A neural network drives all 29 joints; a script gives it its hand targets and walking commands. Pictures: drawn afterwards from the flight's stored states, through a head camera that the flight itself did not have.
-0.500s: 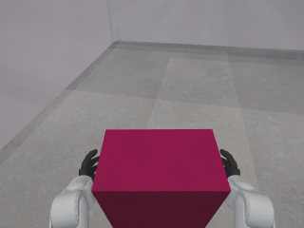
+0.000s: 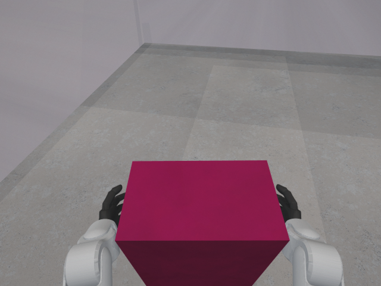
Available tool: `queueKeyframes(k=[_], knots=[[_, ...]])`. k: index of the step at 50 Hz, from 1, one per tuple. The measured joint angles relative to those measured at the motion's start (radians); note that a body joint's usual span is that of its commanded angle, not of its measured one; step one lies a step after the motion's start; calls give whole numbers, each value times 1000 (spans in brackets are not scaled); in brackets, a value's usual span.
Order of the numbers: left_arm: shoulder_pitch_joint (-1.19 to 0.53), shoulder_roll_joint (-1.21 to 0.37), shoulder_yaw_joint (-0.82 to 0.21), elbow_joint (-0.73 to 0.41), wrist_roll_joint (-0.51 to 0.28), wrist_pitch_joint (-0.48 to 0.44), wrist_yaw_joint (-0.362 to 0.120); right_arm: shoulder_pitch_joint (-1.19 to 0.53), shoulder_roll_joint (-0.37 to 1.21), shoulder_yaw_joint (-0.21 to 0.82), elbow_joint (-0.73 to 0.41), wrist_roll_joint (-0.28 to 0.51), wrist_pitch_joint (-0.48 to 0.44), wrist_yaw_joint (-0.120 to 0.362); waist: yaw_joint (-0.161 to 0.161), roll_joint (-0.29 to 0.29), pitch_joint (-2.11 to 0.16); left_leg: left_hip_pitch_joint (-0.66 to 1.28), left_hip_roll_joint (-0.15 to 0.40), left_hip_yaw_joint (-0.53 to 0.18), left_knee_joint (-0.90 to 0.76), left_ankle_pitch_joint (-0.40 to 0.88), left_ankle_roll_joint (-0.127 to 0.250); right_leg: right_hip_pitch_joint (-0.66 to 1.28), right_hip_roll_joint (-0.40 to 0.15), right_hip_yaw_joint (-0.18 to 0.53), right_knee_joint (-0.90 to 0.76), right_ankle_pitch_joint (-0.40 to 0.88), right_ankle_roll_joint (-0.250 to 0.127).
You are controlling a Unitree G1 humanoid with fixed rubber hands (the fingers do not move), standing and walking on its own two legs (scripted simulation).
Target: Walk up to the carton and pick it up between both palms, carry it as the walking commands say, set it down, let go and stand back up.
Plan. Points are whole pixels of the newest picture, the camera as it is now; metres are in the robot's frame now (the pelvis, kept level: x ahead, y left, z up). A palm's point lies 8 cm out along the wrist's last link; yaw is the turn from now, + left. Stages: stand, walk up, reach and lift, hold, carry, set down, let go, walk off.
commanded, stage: carry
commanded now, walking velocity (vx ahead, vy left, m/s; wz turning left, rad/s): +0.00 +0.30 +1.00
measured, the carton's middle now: (199, 230) +0.26 +0.00 +0.01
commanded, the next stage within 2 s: none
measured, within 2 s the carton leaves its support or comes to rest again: neither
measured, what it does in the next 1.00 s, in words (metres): steps to the left: left foot, then right foot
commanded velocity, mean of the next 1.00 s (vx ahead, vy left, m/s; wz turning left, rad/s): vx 0.00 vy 0.11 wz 0.20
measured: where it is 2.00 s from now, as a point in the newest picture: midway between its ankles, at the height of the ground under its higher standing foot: outside the picture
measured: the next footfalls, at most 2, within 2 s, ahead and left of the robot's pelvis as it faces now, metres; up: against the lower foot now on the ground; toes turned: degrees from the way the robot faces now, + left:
left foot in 0.36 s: -0.02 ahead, +0.22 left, +0.00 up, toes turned +20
right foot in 0.88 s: -0.01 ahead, +0.03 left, +0.00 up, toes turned +6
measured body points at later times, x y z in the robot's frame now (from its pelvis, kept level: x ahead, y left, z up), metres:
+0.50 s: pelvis -0.05 +0.13 +0.00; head -0.03 +0.15 +0.44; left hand +0.15 +0.36 +0.05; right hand +0.23 +0.02 +0.06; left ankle -0.06 +0.20 -0.73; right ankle +0.00 -0.03 -0.67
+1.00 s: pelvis -0.07 +0.16 +0.00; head -0.09 +0.15 +0.45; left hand +0.12 +0.39 +0.09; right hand +0.21 +0.05 +0.09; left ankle -0.06 +0.20 -0.73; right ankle -0.04 +0.04 -0.73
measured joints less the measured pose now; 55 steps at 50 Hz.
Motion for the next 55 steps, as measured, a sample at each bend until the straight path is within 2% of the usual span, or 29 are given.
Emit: queueKeyframes(k=[3,6,10,14,17,18,19,21,22,25,28,32,38,40,44,51,55], knots=[[26,-4,-11,-117,-22,34,7,7,9,0,-129,9,60,-1,0,-1,21,-6,-1,1,17,-18,0,0,-3,0,0,0,3],[28,-11,-16,-167,-24,76,11,11,4,0,-191,9,115,-1,1,-15,20,-33,-15,1,115,-103,0,0,-33,1,-1,0,10],[28,-13,-16,-194,-22,130,17,11,2,0,-213,9,165,-2,1,-23,23,-48,-18,0,168,-116,0,0,-96,-6,-13,9,40],[28,-21,-11,-207,-19,153,20,11,2,0,-222,9,184,-3,0,-23,42,-49,-17,0,172,-117,0,0,-176,-24,-17,18,87],[28,-28,-7,-226,-19,160,20,10,3,0,-238,9,190,-2,-1,-21,37,-44,-16,-2,80,-108,0,-24,-231,-47,-2,22,127],[26,-27,-6,-241,-19,163,20,10,7,0,-249,9,187,0,0,-18,39,-38,-16,-3,27,-44,3,-45,-245,-51,33,5,130],[28,-22,3,-246,-20,163,17,11,21,2,-244,9,179,0,1,-21,54,-47,-23,-3,47,-12,11,-65,-251,-43,102,-97,131],[53,-16,10,-251,-22,171,14,13,20,17,-223,9,183,-3,0,-17,72,-50,-29,-6,69,-19,36,-113,-227,-45,295,-299,129],[59,-18,9,-252,-22,173,14,14,19,18,-223,9,190,-4,0,-12,81,-51,-30,-11,68,-23,47,-132,-202,-45,378,-329,127],[58,-22,9,-263,-22,174,16,13,18,18,-232,9,190,-3,1,-14,105,-55,-40,-15,66,-24,70,-145,-138,-49,495,-316,117],[47,-22,9,-271,-22,174,18,13,17,18,-237,9,180,1,1,-15,102,-68,-60,-14,66,-22,90,-130,-89,-52,502,-312,110],[40,-22,9,-276,-21,174,20,13,17,18,-238,9,169,4,1,2,87,-68,-78,-14,59,-21,109,-88,-37,-60,458,-314,97],[40,-22,9,-276,-21,174,20,13,17,18,-238,9,169,5,2,37,42,-69,-82,-14,15,3,121,-26,-1,-65,294,-295,69],[40,-22,9,-276,-21,174,20,13,17,18,-238,9,169,5,2,45,30,-69,-82,-14,-2,15,121,6,1,-66,197,-258,62],[39,-22,9,-276,-21,175,20,14,16,18,-238,9,169,5,2,39,9,-68,-85,-14,-9,25,121,94,-3,-67,-12,-97,50],[39,-19,7,-276,-19,189,20,15,15,18,-238,9,182,4,1,34,-4,-58,-86,-14,-9,42,119,102,-5,-69,4,-115,22],[40,-14,4,-276,-18,205,21,17,15,18,-238,9,197,2,1,34,-2,-58,-78,-11,-9,53,111,85,-5,-69,59,-175,16]])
